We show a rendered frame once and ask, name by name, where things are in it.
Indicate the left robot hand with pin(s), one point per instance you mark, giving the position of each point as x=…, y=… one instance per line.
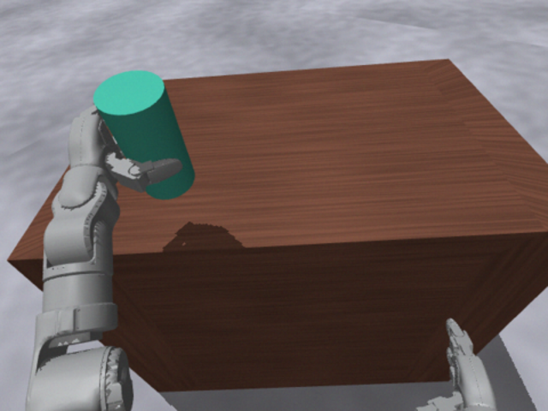
x=90, y=143

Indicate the left robot arm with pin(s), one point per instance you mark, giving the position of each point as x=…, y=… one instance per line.
x=78, y=302

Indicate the right robot hand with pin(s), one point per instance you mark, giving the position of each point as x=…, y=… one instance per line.
x=467, y=373

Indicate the can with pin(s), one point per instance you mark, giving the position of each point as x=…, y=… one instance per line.
x=136, y=108

